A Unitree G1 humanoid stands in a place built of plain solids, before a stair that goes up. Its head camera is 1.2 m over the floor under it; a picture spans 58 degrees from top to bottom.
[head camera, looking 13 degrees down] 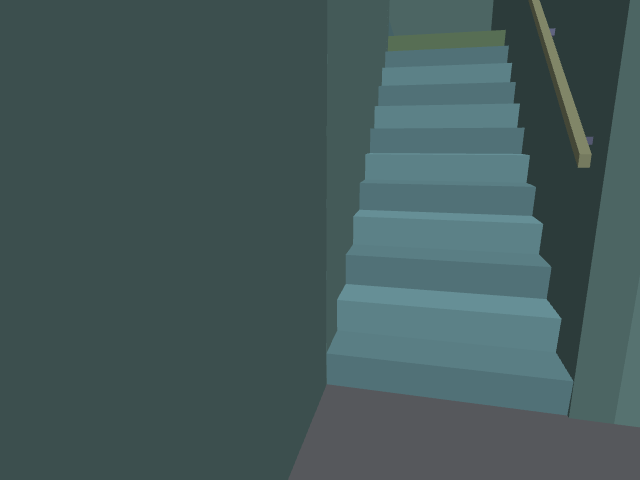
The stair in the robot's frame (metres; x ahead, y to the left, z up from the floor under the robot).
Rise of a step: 0.18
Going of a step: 0.26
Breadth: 1.10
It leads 13 degrees to the right of straight ahead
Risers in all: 12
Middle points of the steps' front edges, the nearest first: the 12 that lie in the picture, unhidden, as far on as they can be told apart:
1.82 -0.57 0.18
2.07 -0.63 0.36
2.32 -0.69 0.55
2.57 -0.74 0.73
2.81 -0.80 0.92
3.06 -0.86 1.10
3.31 -0.92 1.29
3.56 -0.98 1.47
3.81 -1.04 1.65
4.05 -1.10 1.84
4.30 -1.16 2.02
4.55 -1.22 2.21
